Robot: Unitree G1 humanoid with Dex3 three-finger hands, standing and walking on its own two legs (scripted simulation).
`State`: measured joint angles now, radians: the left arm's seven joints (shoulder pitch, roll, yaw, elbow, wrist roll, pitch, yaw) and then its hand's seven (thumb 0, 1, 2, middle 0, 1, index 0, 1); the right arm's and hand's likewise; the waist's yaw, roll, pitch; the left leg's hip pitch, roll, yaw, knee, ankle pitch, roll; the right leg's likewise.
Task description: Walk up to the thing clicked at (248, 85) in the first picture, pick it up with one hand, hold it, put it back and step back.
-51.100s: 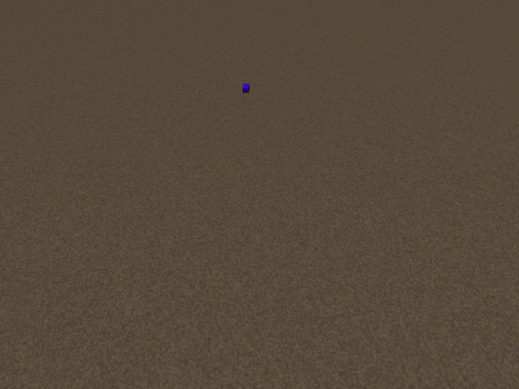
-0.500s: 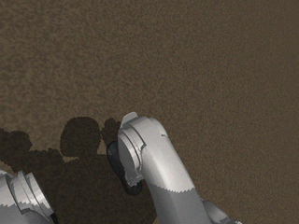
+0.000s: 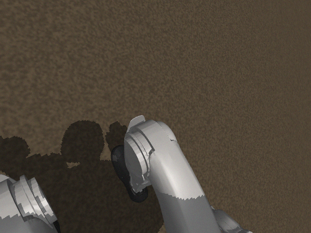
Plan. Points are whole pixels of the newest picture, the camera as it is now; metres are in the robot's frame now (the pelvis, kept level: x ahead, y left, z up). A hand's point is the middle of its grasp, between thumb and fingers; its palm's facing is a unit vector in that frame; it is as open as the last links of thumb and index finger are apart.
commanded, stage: close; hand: left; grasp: from above
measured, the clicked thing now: out of the picture +0.51 +0.30 -0.30
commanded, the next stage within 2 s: settle in 0.54 s
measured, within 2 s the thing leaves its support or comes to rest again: leaves its support in 0.88 s
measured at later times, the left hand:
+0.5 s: hand out of the picture +0.49 +0.29 -0.25, palm faces -0.46 -0.06 -0.89, open 7.6 cm
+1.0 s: hand out of the picture +0.50 +0.31 -0.23, palm faces -0.43 -0.05 -0.90, open 7.4 cm
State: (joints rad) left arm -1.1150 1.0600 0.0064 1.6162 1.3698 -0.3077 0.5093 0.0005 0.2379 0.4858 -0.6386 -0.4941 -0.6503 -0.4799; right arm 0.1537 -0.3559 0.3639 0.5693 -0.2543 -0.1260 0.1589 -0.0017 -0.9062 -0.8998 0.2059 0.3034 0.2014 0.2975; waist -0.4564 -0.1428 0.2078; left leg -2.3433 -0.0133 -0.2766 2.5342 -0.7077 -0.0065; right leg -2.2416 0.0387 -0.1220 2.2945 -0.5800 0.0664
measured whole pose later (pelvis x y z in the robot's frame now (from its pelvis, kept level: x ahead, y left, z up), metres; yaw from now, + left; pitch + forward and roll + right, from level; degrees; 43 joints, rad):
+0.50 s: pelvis +0.00 +0.00 +0.00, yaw +0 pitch +28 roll -17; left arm -1.13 1.07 0.02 1.63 1.37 -0.29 0.50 0.00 0.41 0.23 -0.84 -0.30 -0.86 -0.28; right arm 0.15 -0.35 0.36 0.56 -0.25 -0.13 0.17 0.00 -0.91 -0.90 0.21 0.30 0.20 0.30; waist -0.46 -0.13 0.20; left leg -2.36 -0.01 -0.27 2.54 -0.71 0.01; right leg -2.25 0.04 -0.12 2.30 -0.58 0.07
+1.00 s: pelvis +0.00 +0.00 +0.00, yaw +0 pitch +30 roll -17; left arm -1.09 1.05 0.08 1.48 1.37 -0.27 0.41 -0.01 0.41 0.10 -0.98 -0.14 -0.98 -0.12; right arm 0.19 -0.35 0.31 0.56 -0.24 -0.10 0.16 0.00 -0.92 -0.90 0.21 0.30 0.20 0.30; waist -0.43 -0.10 0.17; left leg -2.37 -0.02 -0.27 2.53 -0.71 0.00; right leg -2.26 0.02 -0.12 2.30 -0.59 0.05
